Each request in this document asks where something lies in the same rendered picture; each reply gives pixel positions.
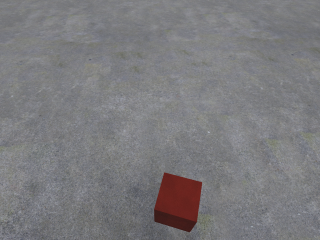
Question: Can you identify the carton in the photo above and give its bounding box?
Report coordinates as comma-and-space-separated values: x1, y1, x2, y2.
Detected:
154, 172, 202, 232

